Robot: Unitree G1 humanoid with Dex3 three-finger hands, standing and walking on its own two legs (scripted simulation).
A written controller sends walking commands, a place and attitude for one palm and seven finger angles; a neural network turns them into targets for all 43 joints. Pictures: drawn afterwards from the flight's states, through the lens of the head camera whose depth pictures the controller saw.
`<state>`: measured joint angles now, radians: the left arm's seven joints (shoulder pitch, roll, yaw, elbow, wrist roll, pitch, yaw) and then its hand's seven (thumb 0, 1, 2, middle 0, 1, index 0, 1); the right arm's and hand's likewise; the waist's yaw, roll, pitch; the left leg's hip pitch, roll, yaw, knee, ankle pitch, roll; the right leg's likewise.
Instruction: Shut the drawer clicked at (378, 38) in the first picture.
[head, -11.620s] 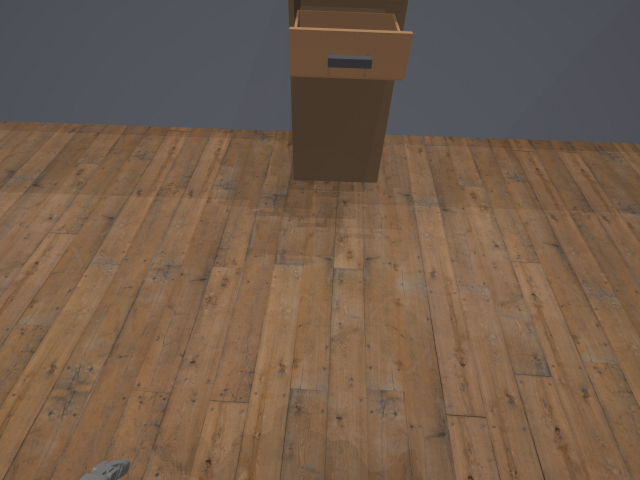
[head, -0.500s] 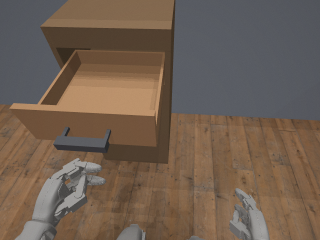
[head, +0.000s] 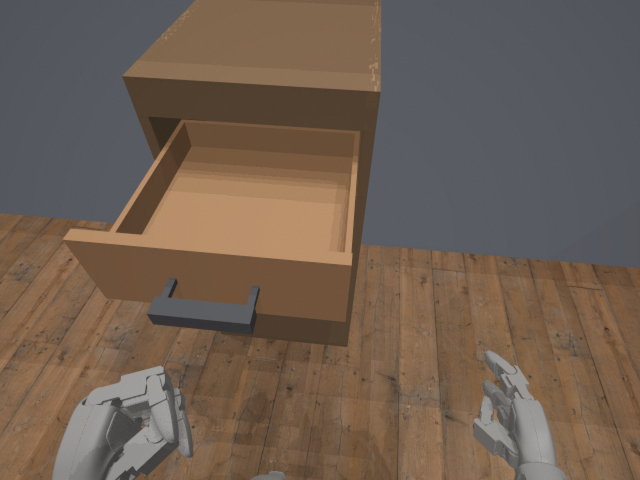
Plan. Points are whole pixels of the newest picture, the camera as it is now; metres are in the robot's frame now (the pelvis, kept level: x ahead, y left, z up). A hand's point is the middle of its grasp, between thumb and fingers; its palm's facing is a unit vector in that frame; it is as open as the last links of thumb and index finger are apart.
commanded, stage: raise the hand and make a fist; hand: left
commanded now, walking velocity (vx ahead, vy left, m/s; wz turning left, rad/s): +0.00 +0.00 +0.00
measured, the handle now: (208, 301) +0.33 +0.19 +0.03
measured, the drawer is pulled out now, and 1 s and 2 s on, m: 0.29 0.29 0.29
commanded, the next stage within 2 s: bring the fist close to the handle in 0.72 s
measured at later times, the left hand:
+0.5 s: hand (176, 443) +0.14 +0.14 +0.12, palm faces -0.01 -1.00 -0.05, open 3.3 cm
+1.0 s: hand (179, 433) +0.15 +0.15 +0.11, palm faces +0.04 -1.00 -0.07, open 3.3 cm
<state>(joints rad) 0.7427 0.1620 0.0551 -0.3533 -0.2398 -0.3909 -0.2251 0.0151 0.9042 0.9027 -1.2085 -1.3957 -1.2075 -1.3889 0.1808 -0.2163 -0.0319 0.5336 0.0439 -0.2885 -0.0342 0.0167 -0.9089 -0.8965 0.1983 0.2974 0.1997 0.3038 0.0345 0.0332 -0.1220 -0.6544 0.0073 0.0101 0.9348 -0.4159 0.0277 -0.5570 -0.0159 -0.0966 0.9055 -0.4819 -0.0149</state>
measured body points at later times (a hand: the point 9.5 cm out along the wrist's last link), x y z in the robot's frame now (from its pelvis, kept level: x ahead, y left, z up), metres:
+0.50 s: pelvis +0.00 +0.01 +0.01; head -0.01 +0.00 +0.45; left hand +0.13 +0.19 +0.12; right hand +0.18 -0.21 -0.05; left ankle +0.03 +0.10 -0.69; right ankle -0.01 -0.11 -0.69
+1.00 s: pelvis +0.01 -0.03 +0.01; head +0.01 -0.04 +0.46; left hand +0.14 +0.20 +0.11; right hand +0.21 -0.25 -0.04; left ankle +0.03 +0.10 -0.69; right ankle -0.01 -0.11 -0.69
